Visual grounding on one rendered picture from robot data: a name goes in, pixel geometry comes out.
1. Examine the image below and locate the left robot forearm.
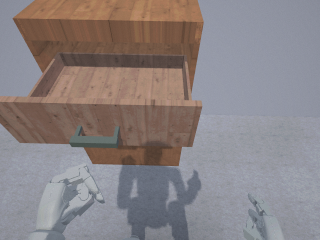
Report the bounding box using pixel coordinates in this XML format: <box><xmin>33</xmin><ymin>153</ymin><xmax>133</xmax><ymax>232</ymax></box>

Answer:
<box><xmin>28</xmin><ymin>230</ymin><xmax>66</xmax><ymax>240</ymax></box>

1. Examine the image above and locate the cabinet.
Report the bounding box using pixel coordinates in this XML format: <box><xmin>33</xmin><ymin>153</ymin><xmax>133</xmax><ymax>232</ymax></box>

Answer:
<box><xmin>12</xmin><ymin>0</ymin><xmax>204</xmax><ymax>166</ymax></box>

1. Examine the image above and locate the handle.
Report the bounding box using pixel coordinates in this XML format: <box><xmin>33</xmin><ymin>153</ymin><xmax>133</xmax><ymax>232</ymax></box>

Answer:
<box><xmin>69</xmin><ymin>125</ymin><xmax>120</xmax><ymax>148</ymax></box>

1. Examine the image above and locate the left robot hand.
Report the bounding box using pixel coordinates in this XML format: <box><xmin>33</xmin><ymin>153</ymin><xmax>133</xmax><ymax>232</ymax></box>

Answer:
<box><xmin>35</xmin><ymin>163</ymin><xmax>105</xmax><ymax>234</ymax></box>

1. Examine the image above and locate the right robot hand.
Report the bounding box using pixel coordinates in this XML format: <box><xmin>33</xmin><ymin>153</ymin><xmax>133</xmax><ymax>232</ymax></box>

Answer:
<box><xmin>243</xmin><ymin>192</ymin><xmax>285</xmax><ymax>240</ymax></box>

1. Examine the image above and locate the drawer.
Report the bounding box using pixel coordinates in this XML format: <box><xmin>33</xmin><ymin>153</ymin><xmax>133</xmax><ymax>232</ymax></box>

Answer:
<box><xmin>0</xmin><ymin>52</ymin><xmax>203</xmax><ymax>147</ymax></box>

